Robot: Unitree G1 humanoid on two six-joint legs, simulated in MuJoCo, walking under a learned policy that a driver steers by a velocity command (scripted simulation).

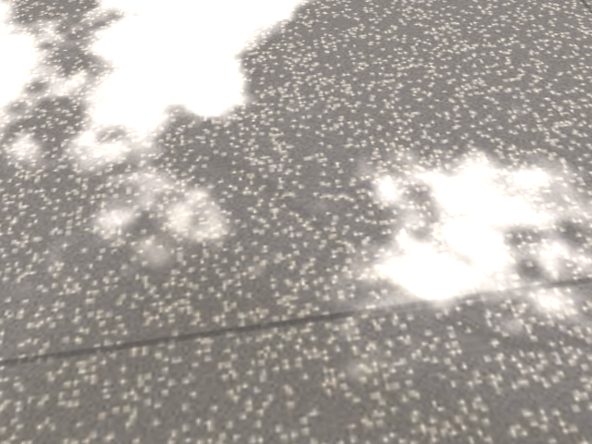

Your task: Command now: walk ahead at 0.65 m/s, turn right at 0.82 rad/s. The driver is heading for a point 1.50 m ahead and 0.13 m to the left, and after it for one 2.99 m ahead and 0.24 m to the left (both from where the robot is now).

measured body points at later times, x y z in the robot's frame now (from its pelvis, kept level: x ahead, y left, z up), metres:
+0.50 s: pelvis +0.36 -0.14 -0.03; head +0.38 -0.15 +0.42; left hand +0.38 +0.14 -0.14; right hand +0.54 -0.38 -0.12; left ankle +0.60 -0.05 -0.69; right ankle +0.12 -0.17 -0.73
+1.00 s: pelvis +0.80 -0.17 -0.03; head +0.81 -0.16 +0.42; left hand +0.90 +0.15 -0.07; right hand +0.99 -0.41 -0.13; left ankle +0.59 -0.13 -0.68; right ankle +0.96 -0.27 -0.74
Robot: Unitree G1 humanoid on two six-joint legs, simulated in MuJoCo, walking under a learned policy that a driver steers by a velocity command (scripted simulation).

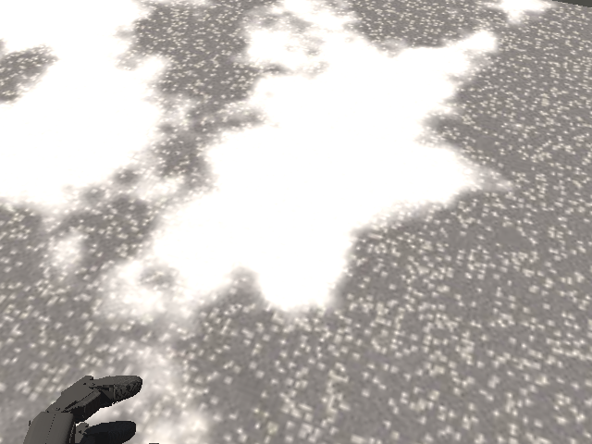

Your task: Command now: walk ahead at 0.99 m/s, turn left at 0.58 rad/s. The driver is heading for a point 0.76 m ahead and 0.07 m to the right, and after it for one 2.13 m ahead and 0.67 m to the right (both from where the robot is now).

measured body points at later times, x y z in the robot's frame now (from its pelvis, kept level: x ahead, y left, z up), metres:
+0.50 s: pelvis +0.40 +0.04 +0.00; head +0.44 +0.04 +0.45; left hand +0.35 +0.29 -0.13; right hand +0.66 -0.17 -0.05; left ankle +0.50 +0.16 -0.71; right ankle +0.19 -0.13 -0.61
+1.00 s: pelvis +0.82 -0.06 +0.00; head +0.83 -0.08 +0.45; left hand +0.99 +0.18 -0.11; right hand +0.89 -0.36 -0.08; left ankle +0.78 +0.16 -0.59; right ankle +0.87 -0.11 -0.71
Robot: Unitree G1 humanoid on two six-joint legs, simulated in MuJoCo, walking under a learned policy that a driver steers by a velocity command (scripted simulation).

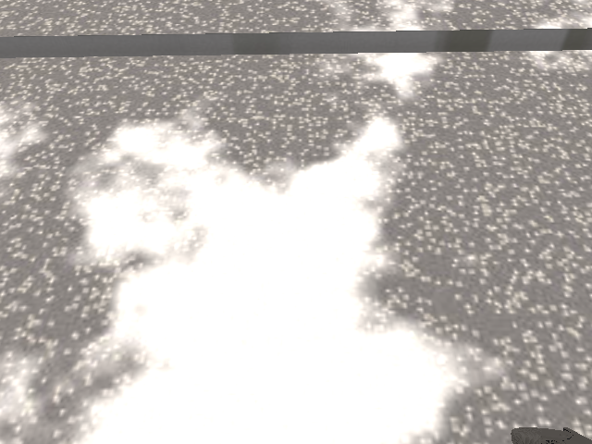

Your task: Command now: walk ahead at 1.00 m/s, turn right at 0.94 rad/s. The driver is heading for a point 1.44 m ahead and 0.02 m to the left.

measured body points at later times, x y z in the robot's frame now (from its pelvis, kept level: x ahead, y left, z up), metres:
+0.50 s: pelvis +0.45 +0.06 +0.03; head +0.47 +0.05 +0.48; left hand +0.66 +0.28 -0.06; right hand +0.43 -0.21 -0.09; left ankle +0.49 +0.14 -0.71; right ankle +0.36 -0.05 -0.62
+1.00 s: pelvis +0.88 +0.01 +0.03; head +0.89 +0.03 +0.48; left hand +0.82 +0.31 -0.09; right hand +1.13 -0.21 -0.04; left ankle +0.91 +0.15 -0.63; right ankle +0.85 -0.14 -0.71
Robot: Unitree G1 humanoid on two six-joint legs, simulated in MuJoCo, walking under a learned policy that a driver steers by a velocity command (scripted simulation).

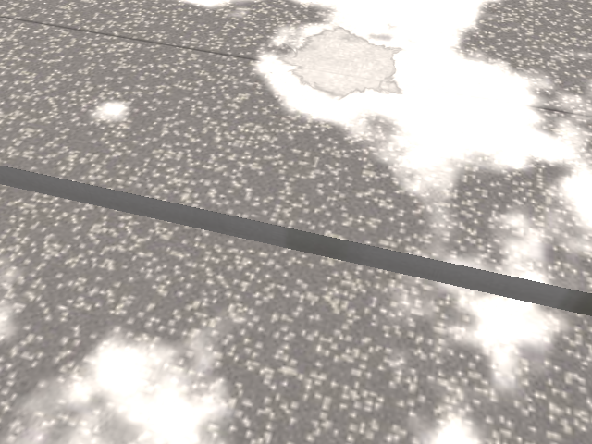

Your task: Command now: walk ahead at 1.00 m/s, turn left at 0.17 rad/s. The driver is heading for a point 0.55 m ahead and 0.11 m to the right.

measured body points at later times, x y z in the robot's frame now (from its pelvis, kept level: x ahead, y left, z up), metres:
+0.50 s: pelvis +0.44 +0.02 -0.01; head +0.44 -0.01 +0.44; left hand +0.71 +0.21 -0.07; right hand +0.34 -0.26 -0.14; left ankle +0.35 +0.17 -0.74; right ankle +0.59 -0.15 -0.67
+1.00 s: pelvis +0.66 -0.07 +0.00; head +0.67 -0.08 +0.45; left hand +0.88 +0.12 -0.11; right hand +0.68 -0.37 -0.12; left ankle +0.77 +0.08 -0.71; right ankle +0.69 -0.15 -0.74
